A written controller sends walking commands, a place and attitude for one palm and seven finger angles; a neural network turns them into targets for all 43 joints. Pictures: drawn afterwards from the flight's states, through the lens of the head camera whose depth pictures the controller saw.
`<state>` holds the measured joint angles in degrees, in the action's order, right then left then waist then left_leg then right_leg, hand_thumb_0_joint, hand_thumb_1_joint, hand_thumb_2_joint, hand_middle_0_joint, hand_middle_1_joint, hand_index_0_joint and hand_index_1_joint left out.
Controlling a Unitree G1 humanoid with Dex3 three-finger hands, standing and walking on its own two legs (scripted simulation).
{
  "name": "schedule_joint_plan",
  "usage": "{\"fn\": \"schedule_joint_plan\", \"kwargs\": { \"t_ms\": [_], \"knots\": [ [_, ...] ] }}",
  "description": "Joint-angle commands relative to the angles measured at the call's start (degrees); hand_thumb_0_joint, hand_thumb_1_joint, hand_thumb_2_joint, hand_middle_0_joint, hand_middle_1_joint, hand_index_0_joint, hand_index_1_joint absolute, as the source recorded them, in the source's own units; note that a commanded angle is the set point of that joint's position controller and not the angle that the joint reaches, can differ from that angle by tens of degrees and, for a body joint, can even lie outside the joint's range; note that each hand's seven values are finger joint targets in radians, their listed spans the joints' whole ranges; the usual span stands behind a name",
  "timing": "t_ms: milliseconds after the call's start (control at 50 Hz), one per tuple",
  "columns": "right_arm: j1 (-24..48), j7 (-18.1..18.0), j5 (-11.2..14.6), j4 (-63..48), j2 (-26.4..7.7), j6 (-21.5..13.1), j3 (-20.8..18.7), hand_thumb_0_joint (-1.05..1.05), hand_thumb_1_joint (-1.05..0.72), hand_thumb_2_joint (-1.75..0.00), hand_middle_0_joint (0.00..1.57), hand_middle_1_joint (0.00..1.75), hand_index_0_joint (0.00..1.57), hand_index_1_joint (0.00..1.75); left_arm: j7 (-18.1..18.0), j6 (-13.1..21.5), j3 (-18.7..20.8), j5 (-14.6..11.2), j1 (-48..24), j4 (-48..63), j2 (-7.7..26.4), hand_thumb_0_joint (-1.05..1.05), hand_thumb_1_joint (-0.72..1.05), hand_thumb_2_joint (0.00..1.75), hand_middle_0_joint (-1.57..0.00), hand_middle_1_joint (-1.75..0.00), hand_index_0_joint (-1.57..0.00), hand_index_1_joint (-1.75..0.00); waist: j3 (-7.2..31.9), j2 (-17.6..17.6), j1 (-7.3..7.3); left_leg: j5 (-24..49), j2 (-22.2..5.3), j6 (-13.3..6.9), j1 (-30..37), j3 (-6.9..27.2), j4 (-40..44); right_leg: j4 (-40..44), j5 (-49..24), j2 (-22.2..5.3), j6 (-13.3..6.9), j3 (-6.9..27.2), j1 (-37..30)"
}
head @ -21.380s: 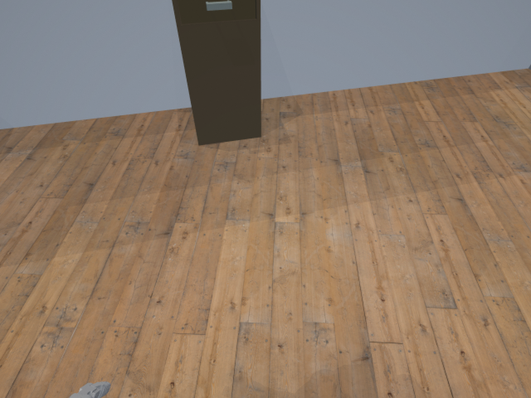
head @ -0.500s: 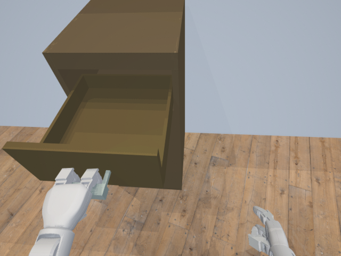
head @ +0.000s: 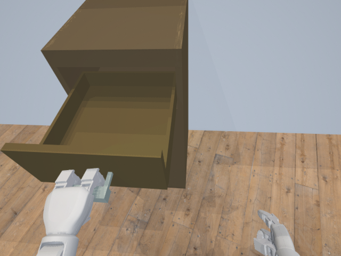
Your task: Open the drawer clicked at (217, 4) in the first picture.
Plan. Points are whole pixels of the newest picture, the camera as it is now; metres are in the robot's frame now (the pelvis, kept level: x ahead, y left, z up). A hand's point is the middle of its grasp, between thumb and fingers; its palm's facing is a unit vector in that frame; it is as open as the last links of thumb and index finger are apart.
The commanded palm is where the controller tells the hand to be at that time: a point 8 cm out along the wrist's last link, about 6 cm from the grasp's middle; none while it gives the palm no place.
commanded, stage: open the thumb to release the handle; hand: left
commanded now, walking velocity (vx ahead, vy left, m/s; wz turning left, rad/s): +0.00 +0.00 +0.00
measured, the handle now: (86, 183) +0.26 +0.23 +0.04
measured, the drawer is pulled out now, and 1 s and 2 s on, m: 0.30 0.30 0.30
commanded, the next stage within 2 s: lift the hand off the handle in 0.30 s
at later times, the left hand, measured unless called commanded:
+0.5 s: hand (83, 213) +0.20 +0.22 +0.02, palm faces +0.03 -0.09 -1.00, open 13.6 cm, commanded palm +0.17 +0.22 +0.07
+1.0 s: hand (73, 201) +0.21 +0.23 +0.06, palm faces +0.09 -0.06 -0.99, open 13.5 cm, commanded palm +0.18 +0.22 +0.12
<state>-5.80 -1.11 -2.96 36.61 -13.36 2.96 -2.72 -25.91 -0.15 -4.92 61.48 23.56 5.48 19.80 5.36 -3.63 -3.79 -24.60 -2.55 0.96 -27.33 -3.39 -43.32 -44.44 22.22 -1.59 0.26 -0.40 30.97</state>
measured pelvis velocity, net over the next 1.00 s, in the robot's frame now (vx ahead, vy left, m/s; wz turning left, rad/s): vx -0.02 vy -0.01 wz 0.03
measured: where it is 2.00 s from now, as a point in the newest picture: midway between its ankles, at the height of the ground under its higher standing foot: outside the picture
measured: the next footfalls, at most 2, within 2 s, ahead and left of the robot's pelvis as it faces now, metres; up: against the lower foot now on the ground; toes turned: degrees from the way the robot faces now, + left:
none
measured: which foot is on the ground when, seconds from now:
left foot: down 0.00-1.00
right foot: down 0.00-1.00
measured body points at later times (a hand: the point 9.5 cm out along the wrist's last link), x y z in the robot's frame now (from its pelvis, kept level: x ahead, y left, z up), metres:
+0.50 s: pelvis -0.01 -0.01 +0.01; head +0.02 -0.04 +0.45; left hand +0.19 +0.22 +0.08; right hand +0.21 -0.23 -0.09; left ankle -0.03 +0.13 -0.71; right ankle +0.00 -0.12 -0.71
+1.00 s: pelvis -0.02 -0.01 +0.01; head -0.01 -0.05 +0.46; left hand +0.20 +0.23 +0.12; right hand +0.19 -0.21 -0.09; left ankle -0.03 +0.13 -0.71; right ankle +0.00 -0.12 -0.71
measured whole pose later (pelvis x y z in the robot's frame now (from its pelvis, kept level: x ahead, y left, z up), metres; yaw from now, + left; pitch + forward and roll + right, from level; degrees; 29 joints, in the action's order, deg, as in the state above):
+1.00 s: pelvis -0.02 -0.01 +0.01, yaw +2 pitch +3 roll +1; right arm -5.9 -3.6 -1.9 37.9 -12.7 2.6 -0.6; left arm -17.6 -2.1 -5.7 58.5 13.4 2.6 22.4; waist 2.9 -4.5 -4.9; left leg -19.6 -1.7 1.2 -19.9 -1.7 -36.6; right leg -38.4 18.4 -2.2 -0.1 -2.1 23.0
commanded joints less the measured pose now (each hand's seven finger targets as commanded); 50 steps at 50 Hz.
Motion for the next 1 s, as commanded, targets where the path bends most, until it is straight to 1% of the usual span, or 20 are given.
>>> {"fn": "schedule_joint_plan", "kwargs": {
  "t_ms": [0, 60, 100, 140, 180, 260, 300, 360, 380, 440, 500, 580, 660, 720, 760, 780, 800, 880, 900, 980],
  "knots": [
    [7.6, -0.7, 0.8, -9.8, -5.3, -2.4, -0.6, 0.00, -0.90, -0.90, 0.20, 0.30, 0.20, 0.30, -1.5, -4.6, 9.4, -0.5, -2.8, 8.5, 9.4, 0.00, 0.13, 0.57, -0.35, -1.27, -0.35, -1.27, 11.3, 5.9, -0.82, 23.0, 3.7, -1.2, 5.7, 1.8, 4.7, 5.4, -24.4, 3.3, -2.1, -0.8, -10.3],
    [8.4, -1.2, 0.9, -9.9, -5.0, -2.5, 0.1, 0.00, -0.90, -0.90, 0.20, 0.30, 0.20, 0.30, 0.2, -4.9, 8.3, -0.5, -3.8, 7.4, 9.6, 0.00, -0.08, 0.48, -0.33, -1.24, -0.33, -1.24, 8.2, 6.2, -1.32, 19.0, 4.1, -1.6, 5.2, 1.5, 5.9, 6.7, -21.5, 3.1, -1.9, -0.9, -10.6],
    [8.5, -1.5, 0.8, -10.0, -5.0, -2.4, 0.4, 0.00, -0.90, -0.90, 0.20, 0.30, 0.20, 0.30, 1.1, -4.8, 9.7, -0.5, -4.4, 7.9, 11.4, 0.00, -0.22, 0.42, -0.32, -1.23, -0.32, -1.23, 9.2, 5.4, -1.72, 19.1, 4.2, -1.5, 5.9, 1.4, 6.4, 7.3, -21.4, 3.0, -2.1, -0.4, -11.9],
    [8.6, -1.5, 0.8, -10.1, -4.6, -2.5, 0.7, 0.00, -0.90, -0.90, 0.20, 0.30, 0.20, 0.30, 2.0, -4.3, 8.1, -0.6, -4.6, 8.1, 9.9, 0.00, -0.36, 0.36, -0.31, -1.22, -0.31, -1.22, 8.1, 4.1, -1.61, 18.3, 4.3, -1.5, 6.3, 1.2, 6.7, 7.7, -20.4, 3.0, -2.0, -0.6, -11.4],
    [8.3, -1.5, 0.7, -9.9, -4.5, -2.7, 0.7, 0.00, -0.90, -0.90, 0.20, 0.30, 0.20, 0.30, 2.5, -3.4, 8.5, -0.7, -4.7, 8.0, 10.2, 0.00, -0.50, 0.30, -0.30, -1.20, -0.30, -1.20, 8.3, 2.9, -1.88, 18.7, 4.3, -1.5, 6.6, 1.2, 6.9, 8.0, -20.6, 3.0, -2.1, -0.5, -11.8],
    [8.3, -1.5, 0.5, -9.8, -4.4, -2.9, 0.7, 0.00, -0.90, -0.90, 0.20, 0.30, 0.20, 0.30, 2.9, -1.8, 9.2, -0.8, -3.5, 6.8, 10.3, 0.00, -0.50, 0.30, -0.30, -1.20, -0.30, -1.20, 6.7, 4.3, -1.89, 17.7, 4.5, -1.5, 5.8, 1.1, 7.0, 8.6, -20.4, 3.0, -1.9, -0.2, -11.7],
    [8.2, -1.3, 0.3, -9.8, -4.6, -2.9, 0.5, 0.00, -0.90, -0.90, 0.20, 0.30, 0.20, 0.30, 2.9, -1.1, 9.3, -0.7, -5.5, 8.1, 10.5, 0.00, -0.50, 0.30, -0.30, -1.20, -0.30, -1.20, 6.8, 3.4, -1.60, 17.5, 4.5, -1.4, 6.2, 1.1, 7.2, 9.1, -19.7, 2.8, -2.0, 0.2, -11.3],
    [8.0, -1.4, 0.2, -9.7, -4.5, -3.1, 0.4, 0.00, -0.90, -0.90, 0.20, 0.30, 0.20, 0.30, 2.5, -0.2, 10.4, -0.6, -4.5, 6.7, 11.1, 0.00, -0.50, 0.30, -0.30, -1.20, -0.30, -1.20, 7.0, 3.9, -2.11, 16.9, 4.8, -1.5, 5.3, 1.1, 6.9, 8.8, -20.1, 2.7, -2.0, 0.3, -11.7],
    [8.2, -0.8, 0.0, -10.4, -4.4, -3.1, 0.3, 0.00, -0.90, -0.90, 0.20, 0.30, 0.20, 0.30, 2.8, -0.1, 4.3, -1.0, -6.6, 11.2, 5.8, 0.00, -0.50, 0.30, -0.30, -1.20, -0.30, -1.20, 8.4, 2.3, -0.87, 17.7, 4.7, -1.6, 6.7, 1.2, 6.7, 8.9, -20.2, 2.4, -2.0, 0.3, -10.9],
    [7.4, -1.0, -0.1, -9.3, -4.7, -3.3, -0.3, 0.00, -0.90, -0.90, 0.20, 0.30, 0.20, 0.30, 2.1, 0.1, 7.1, -0.5, -9.5, 9.0, 9.0, 0.00, -0.50, 0.30, -0.30, -1.20, -0.30, -1.20, 8.5, 3.4, -0.49, 17.1, 4.5, -1.5, 6.7, 1.4, 6.4, 8.9, -18.2, 2.7, -2.0, 0.0, -9.7],
    [7.4, -1.2, -0.2, -9.2, -4.8, -3.2, -0.3, 0.00, -0.90, -0.90, 0.20, 0.30, 0.20, 0.30, 1.8, -0.2, 7.1, 0.2, -10.8, 7.4, 9.3, 0.00, -0.50, 0.30, -0.30, -1.20, -0.30, -1.20, 8.9, 4.4, -0.66, 16.4, 4.6, -1.5, 6.3, 1.4, 6.5, 9.0, -17.7, 2.5, -2.0, 0.1, -9.9],
    [7.5, -1.6, 0.1, -8.9, -4.7, -3.2, -0.4, 0.00, -0.90, -0.90, 0.20, 0.30, 0.20, 0.30, 1.8, -0.4, 7.2, 0.1, -11.9, 6.5, 9.5, 0.00, -0.50, 0.30, -0.30, -1.20, -0.30, -1.20, 9.5, 3.4, -0.91, 16.3, 4.7, -1.6, 6.0, 1.2, 6.5, 8.7, -18.4, 2.4, -2.0, 0.0, -10.6],
    [7.6, -2.2, 0.3, -8.1, -4.8, -3.2, -0.2, 0.00, -0.90, -0.90, 0.20, 0.30, 0.20, 0.30, 2.1, -0.6, 6.2, -0.4, -17.4, 3.8, 9.7, 0.00, -0.50, 0.30, -0.30, -1.20, -0.30, -1.20, 7.4, 5.0, 0.07, 13.4, 4.7, -1.9, 5.2, 1.4, 7.0, 9.7, -14.8, 2.3, -1.6, -0.4, -9.2],
    [7.8, -2.5, 0.3, -8.3, -4.7, -3.3, -0.1, 0.00, -0.90, -0.90, 0.20, 0.30, 0.20, 0.30, 2.2, -0.5, 6.8, -0.4, -20.4, 6.3, 11.1, 0.00, -0.50, 0.30, -0.30, -1.20, -0.30, -1.20, 9.9, 2.6, -0.54, 13.8, 4.7, -1.8, 7.1, 1.4, 7.8, 10.1, -13.8, 2.1, -1.8, -0.3, -10.5],
    [8.0, -2.7, 0.4, -8.4, -4.4, -3.4, -0.2, 0.00, -0.90, -0.90, 0.20, 0.30, 0.20, 0.30, 2.3, -0.4, 8.1, -0.8, -19.0, 8.0, 12.3, 0.00, -0.50, 0.30, -0.30, -1.20, -0.30, -1.20, 11.9, 1.5, -1.39, 15.6, 4.8, -1.8, 8.3, 1.2, 8.1, 10.0, -15.5, 2.2, -1.9, -0.4, -12.4],
    [8.2, -2.6, 0.5, -8.7, -4.3, -3.3, 0.0, 0.00, -0.90, -0.90, 0.20, 0.30, 0.20, 0.30, 2.6, -0.8, 7.1, -1.3, -18.3, 9.1, 11.3, 0.00, -0.50, 0.30, -0.30, -1.20, -0.30, -1.20, 12.1, 0.7, -1.46, 16.0, 4.8, -1.8, 8.7, 1.3, 8.6, 10.3, -15.7, 2.1, -2.0, -0.5, -13.0],
    [8.3, -2.8, 0.5, -8.6, -4.4, -3.2, 0.1, 0.00, -0.90, -0.90, 0.20, 0.30, 0.20, 0.30, 2.9, -0.9, 8.1, -1.7, -19.2, 9.6, 12.4, 0.00, -0.50, 0.30, -0.30, -1.20, -0.30, -1.20, 11.5, 1.9, -1.08, 16.3, 4.7, -1.6, 9.0, 1.4, 8.9, 10.8, -15.5, 2.1, -1.9, -0.5, -13.2],
    [9.0, -2.8, 0.9, -8.5, -4.2, -3.5, 0.5, 0.00, -0.90, -0.90, 0.20, 0.30, 0.20, 0.30, 4.3, -1.1, 7.3, -2.8, -19.3, 9.8, 11.4, 0.00, -0.50, 0.30, -0.30, -1.20, -0.30, -1.20, 8.0, 3.3, -1.17, 15.2, 4.5, -1.9, 9.0, 1.5, 10.7, 12.4, -14.3, 2.0, -1.5, -0.9, -13.4],
    [9.3, -2.8, 1.1, -8.6, -4.5, -3.3, 0.6, 0.00, -0.90, -0.90, 0.20, 0.30, 0.20, 0.30, 4.9, -1.6, 8.3, -3.0, -19.3, 9.3, 12.5, 0.00, -0.50, 0.30, -0.30, -1.20, -0.30, -1.20, 7.5, 3.9, -1.24, 15.3, 4.5, -1.7, 9.1, 1.6, 11.3, 12.9, -13.8, 2.2, -1.6, -0.8, -14.0],
    [9.8, -2.7, 1.5, -8.6, -4.5, -3.2, 0.9, 0.00, -0.90, -0.90, 0.20, 0.30, 0.20, 0.30, 7.7, -2.8, 5.0, -3.6, -23.6, 10.3, 11.1, 0.00, -0.50, 0.30, -0.30, -1.20, -0.30, -1.20, 5.7, 3.4, -0.90, 14.3, 4.4, -2.0, 10.8, 1.5, 13.5, 14.6, -11.6, 2.1, -1.4, -1.3, -14.5]
  ]
}}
